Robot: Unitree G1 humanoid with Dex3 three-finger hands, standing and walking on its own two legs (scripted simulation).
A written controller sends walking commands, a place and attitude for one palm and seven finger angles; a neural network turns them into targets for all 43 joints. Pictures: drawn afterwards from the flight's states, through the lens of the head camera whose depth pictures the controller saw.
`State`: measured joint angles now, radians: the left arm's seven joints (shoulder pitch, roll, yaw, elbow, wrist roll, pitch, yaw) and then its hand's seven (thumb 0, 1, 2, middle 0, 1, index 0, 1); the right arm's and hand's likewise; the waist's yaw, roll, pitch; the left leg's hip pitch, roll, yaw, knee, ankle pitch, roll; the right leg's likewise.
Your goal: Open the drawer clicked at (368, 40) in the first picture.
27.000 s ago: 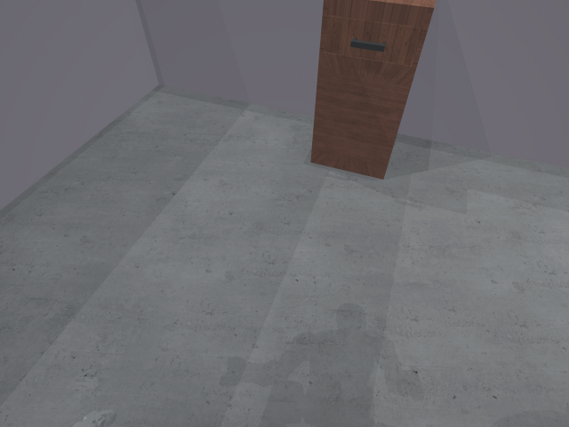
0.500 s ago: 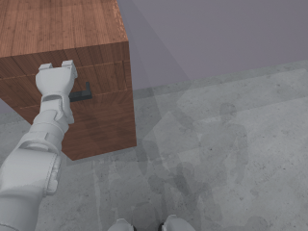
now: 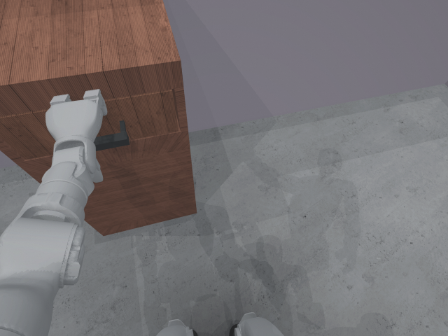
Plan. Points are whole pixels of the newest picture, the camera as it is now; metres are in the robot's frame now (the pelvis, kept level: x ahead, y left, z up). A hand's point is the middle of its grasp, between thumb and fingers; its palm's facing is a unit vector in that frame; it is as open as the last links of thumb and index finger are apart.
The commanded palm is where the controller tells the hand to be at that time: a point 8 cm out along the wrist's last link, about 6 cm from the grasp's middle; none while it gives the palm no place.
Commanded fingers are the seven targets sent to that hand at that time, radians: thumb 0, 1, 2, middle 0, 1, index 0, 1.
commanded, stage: re-aim the fingers above the handle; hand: left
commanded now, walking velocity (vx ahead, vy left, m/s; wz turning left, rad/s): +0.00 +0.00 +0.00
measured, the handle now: (96, 136) +0.54 +0.22 -0.04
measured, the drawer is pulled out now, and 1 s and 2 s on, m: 0.00 0.00 0.00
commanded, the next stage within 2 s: lower the fingers behind the handle in 1.26 s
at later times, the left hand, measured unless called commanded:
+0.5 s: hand (88, 137) +0.50 +0.22 +0.01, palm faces -0.02 -0.03 -1.00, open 13.6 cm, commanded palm +0.49 +0.24 +0.07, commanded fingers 0.00 -0.50 0.30 -0.30 -1.20 -0.30 -1.20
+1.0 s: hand (88, 138) +0.50 +0.22 +0.01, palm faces -0.02 -0.03 -1.00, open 13.6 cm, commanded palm +0.49 +0.23 +0.07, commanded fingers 0.00 -0.50 0.30 -0.30 -1.20 -0.30 -1.20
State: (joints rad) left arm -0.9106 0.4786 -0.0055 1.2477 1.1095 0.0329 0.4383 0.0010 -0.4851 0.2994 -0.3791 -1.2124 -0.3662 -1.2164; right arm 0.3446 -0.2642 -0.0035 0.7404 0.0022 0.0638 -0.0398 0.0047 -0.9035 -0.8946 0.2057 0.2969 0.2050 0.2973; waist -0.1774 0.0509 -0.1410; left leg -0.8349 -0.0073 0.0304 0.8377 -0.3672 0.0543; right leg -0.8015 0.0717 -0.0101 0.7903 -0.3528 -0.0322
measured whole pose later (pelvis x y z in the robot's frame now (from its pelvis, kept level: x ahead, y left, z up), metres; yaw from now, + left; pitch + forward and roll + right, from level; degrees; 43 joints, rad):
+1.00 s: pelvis +0.00 +0.01 +0.00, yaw -1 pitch +21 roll -2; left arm -0.93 0.45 -0.02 1.26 1.11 0.07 0.45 0.00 -0.49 0.30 -0.37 -1.22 -0.35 -1.22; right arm 0.36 -0.25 -0.01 0.74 0.00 0.05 -0.03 0.00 -0.90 -0.89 0.21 0.30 0.21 0.30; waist -0.18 0.05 -0.15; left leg -0.85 -0.01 0.04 0.85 -0.37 0.07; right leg -0.81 0.07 0.00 0.79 -0.35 -0.02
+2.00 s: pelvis -0.02 +0.00 -0.02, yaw +0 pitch +23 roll -2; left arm -1.01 0.47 -0.08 1.29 1.10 0.12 0.46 0.00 -0.49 0.30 -0.33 -1.23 -0.29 -1.30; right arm 0.35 -0.25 0.00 0.73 -0.01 0.04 -0.03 0.00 -0.90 -0.89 0.21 0.30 0.21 0.30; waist -0.18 0.04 -0.17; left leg -0.97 -0.01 0.02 0.96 -0.39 0.06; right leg -0.93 0.07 -0.03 0.91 -0.38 -0.03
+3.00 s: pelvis -0.04 +0.01 -0.06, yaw +0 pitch +29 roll -4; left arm -1.04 0.54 -0.04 1.26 1.12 0.10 0.43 0.00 -0.49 0.30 -0.33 -1.22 -0.35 -1.24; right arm 0.37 -0.24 0.01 0.75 -0.02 -0.05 -0.04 0.00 -0.90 -0.89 0.21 0.30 0.21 0.30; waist -0.21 0.06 -0.17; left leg -1.26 -0.01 0.00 1.18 -0.43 0.06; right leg -1.21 0.07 -0.06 1.12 -0.42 -0.03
